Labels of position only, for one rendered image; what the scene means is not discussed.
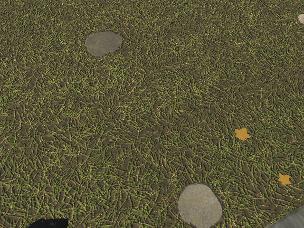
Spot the robot left hand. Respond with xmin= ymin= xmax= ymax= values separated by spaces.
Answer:
xmin=28 ymin=218 xmax=68 ymax=228

